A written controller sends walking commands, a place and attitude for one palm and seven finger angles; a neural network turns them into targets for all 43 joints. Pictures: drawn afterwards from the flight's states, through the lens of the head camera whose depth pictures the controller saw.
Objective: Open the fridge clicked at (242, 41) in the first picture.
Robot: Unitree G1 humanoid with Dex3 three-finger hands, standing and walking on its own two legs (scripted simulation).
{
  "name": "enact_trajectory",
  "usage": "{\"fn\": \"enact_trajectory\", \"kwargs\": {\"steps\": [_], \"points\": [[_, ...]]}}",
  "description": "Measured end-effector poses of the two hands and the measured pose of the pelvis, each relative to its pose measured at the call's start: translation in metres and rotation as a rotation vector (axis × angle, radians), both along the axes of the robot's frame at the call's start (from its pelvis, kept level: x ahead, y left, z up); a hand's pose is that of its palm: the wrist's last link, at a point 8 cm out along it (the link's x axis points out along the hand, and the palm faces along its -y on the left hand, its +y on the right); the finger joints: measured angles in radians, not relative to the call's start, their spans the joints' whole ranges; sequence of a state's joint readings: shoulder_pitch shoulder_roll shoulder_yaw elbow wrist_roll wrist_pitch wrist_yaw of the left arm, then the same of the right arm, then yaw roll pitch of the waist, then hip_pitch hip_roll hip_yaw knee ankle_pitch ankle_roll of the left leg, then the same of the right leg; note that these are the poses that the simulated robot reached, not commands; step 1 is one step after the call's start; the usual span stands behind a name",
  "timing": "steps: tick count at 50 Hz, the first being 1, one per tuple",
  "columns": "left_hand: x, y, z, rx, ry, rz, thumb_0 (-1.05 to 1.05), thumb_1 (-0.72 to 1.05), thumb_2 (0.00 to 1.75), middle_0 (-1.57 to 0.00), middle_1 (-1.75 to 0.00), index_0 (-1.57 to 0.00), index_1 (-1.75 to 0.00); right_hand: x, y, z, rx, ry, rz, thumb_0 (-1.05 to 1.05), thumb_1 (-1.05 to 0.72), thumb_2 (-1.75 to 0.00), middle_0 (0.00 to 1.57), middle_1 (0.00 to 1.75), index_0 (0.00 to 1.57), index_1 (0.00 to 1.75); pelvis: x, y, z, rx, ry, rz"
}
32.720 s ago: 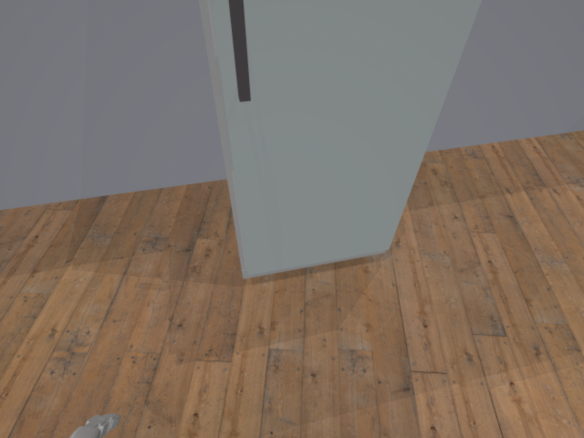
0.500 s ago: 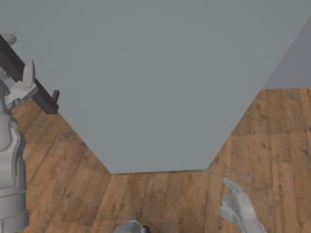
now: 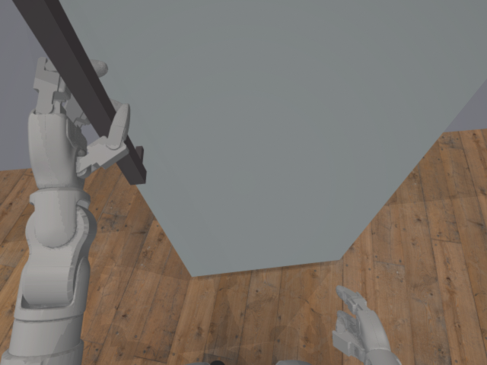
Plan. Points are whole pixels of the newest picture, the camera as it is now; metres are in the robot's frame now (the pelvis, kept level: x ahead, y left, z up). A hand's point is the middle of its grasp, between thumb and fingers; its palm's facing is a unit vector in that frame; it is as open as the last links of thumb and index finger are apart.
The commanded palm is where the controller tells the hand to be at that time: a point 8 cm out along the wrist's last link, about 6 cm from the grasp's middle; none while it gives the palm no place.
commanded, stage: walk backward, drawing the door open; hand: left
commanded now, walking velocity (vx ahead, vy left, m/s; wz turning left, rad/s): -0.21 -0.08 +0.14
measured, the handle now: (104, 100) +0.40 +0.16 +0.22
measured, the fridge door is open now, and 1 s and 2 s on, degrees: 1 1 27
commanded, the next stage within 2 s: none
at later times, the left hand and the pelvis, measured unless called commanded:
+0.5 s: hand (110, 140) +0.35 +0.15 +0.20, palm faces -0.04 -0.99 -0.13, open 7.6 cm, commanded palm +0.32 +0.21 +0.20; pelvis +0.02 +0.06 +0.00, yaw +2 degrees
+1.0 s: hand (113, 143) +0.35 +0.15 +0.20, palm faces +0.04 -0.99 -0.16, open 7.6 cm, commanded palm +0.29 +0.20 +0.20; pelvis +0.01 +0.04 +0.01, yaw +6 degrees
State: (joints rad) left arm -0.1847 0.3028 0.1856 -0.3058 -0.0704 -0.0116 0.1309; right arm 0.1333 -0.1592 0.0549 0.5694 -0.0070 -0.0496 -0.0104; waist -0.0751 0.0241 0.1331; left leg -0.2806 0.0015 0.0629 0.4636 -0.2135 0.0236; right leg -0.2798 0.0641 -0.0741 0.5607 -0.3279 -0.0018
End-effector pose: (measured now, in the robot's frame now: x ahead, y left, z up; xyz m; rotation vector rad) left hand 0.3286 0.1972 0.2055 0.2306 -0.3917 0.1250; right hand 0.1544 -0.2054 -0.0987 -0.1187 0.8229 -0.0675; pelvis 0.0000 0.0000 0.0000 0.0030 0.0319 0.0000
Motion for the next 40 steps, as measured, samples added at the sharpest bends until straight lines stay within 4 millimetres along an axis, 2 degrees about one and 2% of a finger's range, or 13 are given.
{"fn": "enact_trajectory", "kwargs": {"steps": [3, 6, 12, 19, 25, 30, 33, 36, 40], "points": [[-0.002, -0.001, 0.001, 0.012, 0.015, 0.009, -0.07, 0.62, 0.71, -0.46, -1.41, -0.09, -1.31, 0.005, 0.014, -0.012, 0.043, 0.006, 0.030, 0.01, -0.90, -0.90, 0.21, 0.30, 0.20, 0.30, -0.003, 0.003, -0.003, -0.008, 0.002, 0.009], [-0.004, -0.001, 0.001, 0.017, 0.028, -0.002, -0.07, 0.63, 0.71, -0.46, -1.41, -0.07, -1.30, 0.008, 0.020, -0.013, 0.061, 0.010, 0.027, 0.01, -0.90, -0.90, 0.21, 0.30, 0.20, 0.30, -0.005, 0.006, 0.000, 0.010, 0.006, -0.009], [-0.003, 0.001, 0.001, 0.005, 0.022, -0.028, -0.06, 0.63, 0.70, -0.46, -1.41, -0.09, -1.28, 0.016, 0.012, 0.004, -0.023, 0.002, 0.012, 0.02, -0.90, -0.90, 0.21, 0.30, 0.20, 0.30, 0.003, 0.013, 0.006, 0.060, 0.018, 0.016], [0.002, 0.007, -0.002, -0.033, -0.017, -0.125, -0.06, 0.59, 0.70, -0.46, -1.41, -0.13, -1.29, 0.036, 0.006, 0.008, -0.141, -0.005, -0.018, 0.02, -0.90, -0.90, 0.20, 0.30, 0.20, 0.30, 0.015, 0.041, -0.002, 0.022, 0.007, 0.049], [0.007, 0.010, -0.004, -0.068, -0.041, -0.215, -0.05, 0.58, 0.71, -0.46, -1.41, -0.15, -1.31, 0.045, 0.035, 0.018, -0.102, -0.010, -0.005, 0.02, -0.91, -0.90, 0.20, 0.30, 0.19, 0.30, 0.023, 0.057, 0.002, 0.009, -0.016, 0.026], [0.005, 0.009, -0.002, -0.053, -0.021, -0.196, -0.04, 0.58, 0.73, -0.46, -1.41, -0.15, -1.31, 0.047, 0.067, 0.011, 0.009, 0.006, 0.075, 0.01, -0.90, -0.90, 0.20, 0.30, 0.19, 0.30, 0.024, 0.053, 0.008, -0.002, -0.025, 0.031], [0.004, 0.008, -0.001, -0.032, -0.021, -0.166, -0.05, 0.58, 0.74, -0.46, -1.41, -0.14, -1.31, 0.050, 0.077, -0.001, 0.069, 0.000, 0.106, 0.01, -0.90, -0.90, 0.20, 0.30, 0.20, 0.30, 0.025, 0.045, 0.002, 0.007, -0.036, 0.046], [0.002, 0.006, -0.001, -0.018, -0.021, -0.136, -0.06, 0.58, 0.74, -0.46, -1.41, -0.12, -1.30, 0.056, 0.078, -0.010, 0.089, -0.009, 0.114, 0.01, -0.90, -0.90, 0.21, 0.30, 0.20, 0.30, 0.023, 0.039, -0.003, -0.013, -0.037, 0.066], [0.000, 0.004, -0.001, -0.023, -0.008, -0.115, -0.06, 0.60, 0.75, -0.46, -1.41, -0.11, -1.29, 0.061, 0.068, -0.005, 0.059, -0.017, 0.109, 0.02, -0.90, -0.90, 0.21, 0.30, 0.20, 0.30, 0.018, 0.034, 0.001, 0.026, -0.010, 0.072]]}}
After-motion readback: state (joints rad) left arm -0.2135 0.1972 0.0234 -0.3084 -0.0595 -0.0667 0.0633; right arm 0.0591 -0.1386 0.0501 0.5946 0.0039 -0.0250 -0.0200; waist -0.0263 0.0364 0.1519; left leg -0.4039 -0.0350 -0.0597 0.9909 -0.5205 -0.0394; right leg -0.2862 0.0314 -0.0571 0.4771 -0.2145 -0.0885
